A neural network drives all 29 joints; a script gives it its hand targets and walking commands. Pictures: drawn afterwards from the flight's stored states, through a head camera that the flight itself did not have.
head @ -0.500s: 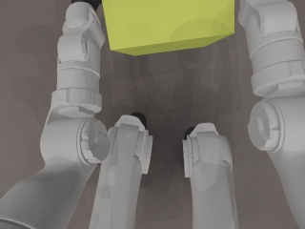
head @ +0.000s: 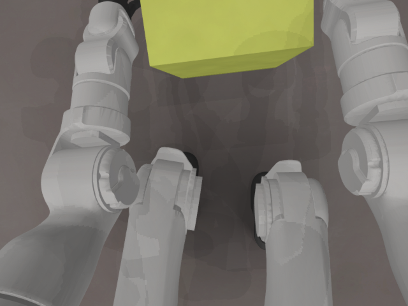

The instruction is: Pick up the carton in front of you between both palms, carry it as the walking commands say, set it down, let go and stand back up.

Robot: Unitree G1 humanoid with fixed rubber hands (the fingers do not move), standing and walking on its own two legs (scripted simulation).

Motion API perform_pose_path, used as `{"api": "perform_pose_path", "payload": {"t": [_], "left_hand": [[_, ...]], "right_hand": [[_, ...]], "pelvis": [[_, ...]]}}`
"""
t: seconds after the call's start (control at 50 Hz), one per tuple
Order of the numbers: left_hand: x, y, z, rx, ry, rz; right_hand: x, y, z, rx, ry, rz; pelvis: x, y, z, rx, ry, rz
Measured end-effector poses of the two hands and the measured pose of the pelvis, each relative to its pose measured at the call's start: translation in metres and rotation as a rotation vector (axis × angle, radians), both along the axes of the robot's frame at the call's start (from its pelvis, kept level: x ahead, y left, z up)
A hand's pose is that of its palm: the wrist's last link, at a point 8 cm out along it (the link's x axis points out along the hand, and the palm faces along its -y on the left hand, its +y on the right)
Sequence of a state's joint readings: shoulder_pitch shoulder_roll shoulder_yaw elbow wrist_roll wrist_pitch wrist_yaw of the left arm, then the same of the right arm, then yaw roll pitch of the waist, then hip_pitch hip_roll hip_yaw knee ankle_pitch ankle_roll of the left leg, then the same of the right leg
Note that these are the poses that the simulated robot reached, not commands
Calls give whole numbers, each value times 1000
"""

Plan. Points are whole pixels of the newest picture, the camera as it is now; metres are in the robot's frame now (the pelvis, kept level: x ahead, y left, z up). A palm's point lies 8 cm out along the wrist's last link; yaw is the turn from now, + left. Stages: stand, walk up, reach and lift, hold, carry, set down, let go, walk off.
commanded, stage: set down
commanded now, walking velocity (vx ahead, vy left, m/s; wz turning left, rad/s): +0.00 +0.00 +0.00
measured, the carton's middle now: (223, 4) +0.56 +0.04 -0.25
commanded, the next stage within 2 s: let go in 1.94 s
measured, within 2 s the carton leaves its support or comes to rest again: neither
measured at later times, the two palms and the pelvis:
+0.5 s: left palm (114, 7) +0.53 +0.20 -0.17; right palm out of the picture +0.57 -0.11 -0.18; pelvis -0.01 +0.00 -0.01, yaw +1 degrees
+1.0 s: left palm out of the picture +0.54 +0.23 -0.17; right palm out of the picture +0.60 -0.16 -0.16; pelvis -0.01 +0.01 -0.01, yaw +0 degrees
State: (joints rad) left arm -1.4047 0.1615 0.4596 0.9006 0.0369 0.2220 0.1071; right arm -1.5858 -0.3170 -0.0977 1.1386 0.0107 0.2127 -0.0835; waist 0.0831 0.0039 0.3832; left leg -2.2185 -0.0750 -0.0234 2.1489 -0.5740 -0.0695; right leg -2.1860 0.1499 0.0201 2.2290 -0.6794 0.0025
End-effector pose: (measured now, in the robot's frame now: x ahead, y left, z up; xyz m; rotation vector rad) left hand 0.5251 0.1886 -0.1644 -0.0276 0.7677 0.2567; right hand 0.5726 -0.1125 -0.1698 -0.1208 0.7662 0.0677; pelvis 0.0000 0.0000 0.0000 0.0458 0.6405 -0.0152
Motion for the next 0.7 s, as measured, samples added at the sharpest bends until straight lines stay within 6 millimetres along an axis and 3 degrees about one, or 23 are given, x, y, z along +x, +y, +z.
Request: {"api": "perform_pose_path", "payload": {"t": [0.56,0.7], "left_hand": [[2,7,-11,-25,4,-53],[1,10,-22,6,7,-41]], "right_hand": [[1,-2,-12,80,-39,46],[-1,-7,-25,30,-35,53]], "pelvis": [[-6,-3,-11,15,-76,0],[-5,-1,-12,16,-86,-2]]}}
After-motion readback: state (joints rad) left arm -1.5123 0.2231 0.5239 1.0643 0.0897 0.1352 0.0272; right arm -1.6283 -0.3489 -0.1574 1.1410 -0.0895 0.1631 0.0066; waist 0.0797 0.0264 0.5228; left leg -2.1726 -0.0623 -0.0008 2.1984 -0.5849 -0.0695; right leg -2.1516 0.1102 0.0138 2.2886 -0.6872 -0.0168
